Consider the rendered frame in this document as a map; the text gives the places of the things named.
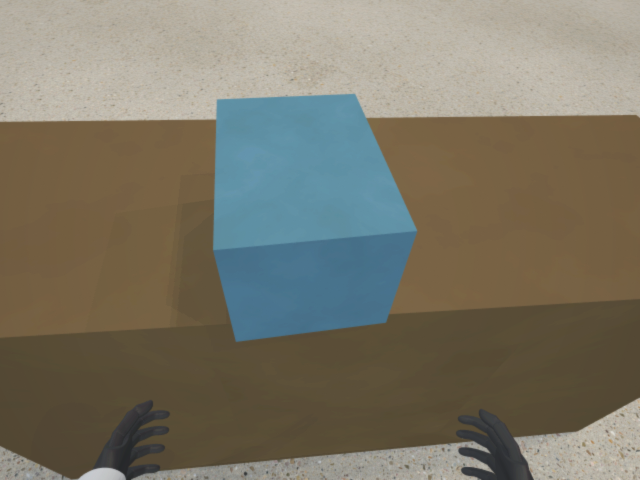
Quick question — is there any pedestal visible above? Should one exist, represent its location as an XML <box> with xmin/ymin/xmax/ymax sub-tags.
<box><xmin>0</xmin><ymin>115</ymin><xmax>640</xmax><ymax>479</ymax></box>

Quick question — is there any right robot hand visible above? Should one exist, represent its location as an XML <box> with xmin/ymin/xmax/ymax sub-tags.
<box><xmin>456</xmin><ymin>409</ymin><xmax>534</xmax><ymax>480</ymax></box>

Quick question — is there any carton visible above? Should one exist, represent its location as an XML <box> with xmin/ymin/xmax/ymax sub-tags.
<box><xmin>213</xmin><ymin>94</ymin><xmax>417</xmax><ymax>342</ymax></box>

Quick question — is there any left robot hand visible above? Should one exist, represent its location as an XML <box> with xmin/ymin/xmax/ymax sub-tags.
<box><xmin>92</xmin><ymin>400</ymin><xmax>170</xmax><ymax>480</ymax></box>

